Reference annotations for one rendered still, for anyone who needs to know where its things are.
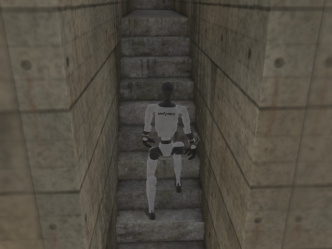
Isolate robot left hand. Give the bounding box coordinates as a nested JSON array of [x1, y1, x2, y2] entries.
[[143, 138, 155, 148]]

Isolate humanoid robot torso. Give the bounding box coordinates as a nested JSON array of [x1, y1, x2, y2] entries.
[[155, 103, 179, 156]]

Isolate right robot forearm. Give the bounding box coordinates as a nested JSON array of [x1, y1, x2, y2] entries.
[[186, 126, 196, 149]]

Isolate right robot upper arm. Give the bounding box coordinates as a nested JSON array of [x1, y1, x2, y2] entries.
[[178, 105, 191, 134]]

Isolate robot right thigh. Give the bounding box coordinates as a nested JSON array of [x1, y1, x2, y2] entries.
[[173, 142, 184, 159]]

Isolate robot right hand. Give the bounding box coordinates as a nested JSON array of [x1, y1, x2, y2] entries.
[[184, 148, 197, 160]]

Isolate left robot forearm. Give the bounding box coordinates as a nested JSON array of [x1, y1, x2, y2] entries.
[[142, 124, 149, 141]]

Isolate left robot upper arm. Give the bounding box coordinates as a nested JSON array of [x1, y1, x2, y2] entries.
[[144, 104, 156, 132]]

